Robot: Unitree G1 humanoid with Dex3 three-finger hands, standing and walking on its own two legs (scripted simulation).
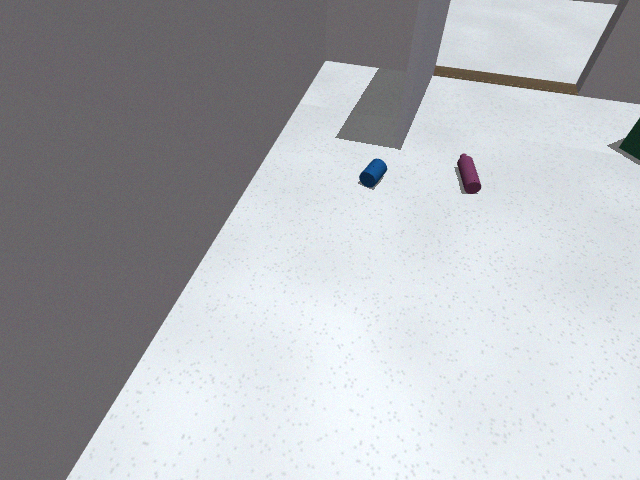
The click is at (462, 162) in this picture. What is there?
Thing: lying bottle
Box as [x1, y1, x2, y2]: [457, 154, 480, 193]
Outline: 461,154 460,158 457,161 457,164 464,189 468,193 476,192 480,188 480,183 471,157 465,154
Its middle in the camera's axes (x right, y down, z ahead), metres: +0.71 -0.30 +1.87
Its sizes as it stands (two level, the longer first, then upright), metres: 0.235 0.073 0.073
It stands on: the floor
